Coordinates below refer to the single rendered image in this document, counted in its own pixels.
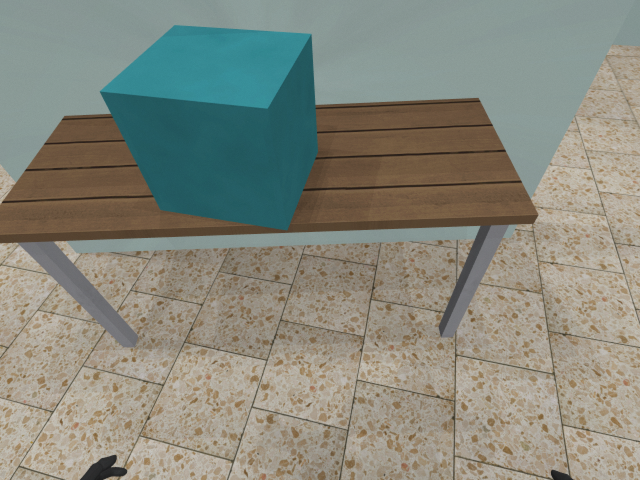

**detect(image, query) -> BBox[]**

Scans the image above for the carton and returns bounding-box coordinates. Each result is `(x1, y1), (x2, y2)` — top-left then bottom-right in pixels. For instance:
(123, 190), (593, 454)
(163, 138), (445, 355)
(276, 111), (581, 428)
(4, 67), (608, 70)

(100, 25), (318, 230)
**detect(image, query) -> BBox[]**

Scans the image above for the table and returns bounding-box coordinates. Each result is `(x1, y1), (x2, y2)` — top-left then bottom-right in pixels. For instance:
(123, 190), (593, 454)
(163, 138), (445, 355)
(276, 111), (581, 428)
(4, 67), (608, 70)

(0, 98), (539, 347)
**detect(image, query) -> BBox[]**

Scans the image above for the left robot hand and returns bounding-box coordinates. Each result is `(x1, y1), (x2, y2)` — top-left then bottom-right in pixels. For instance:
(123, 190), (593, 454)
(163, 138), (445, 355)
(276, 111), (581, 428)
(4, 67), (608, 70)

(80, 455), (127, 480)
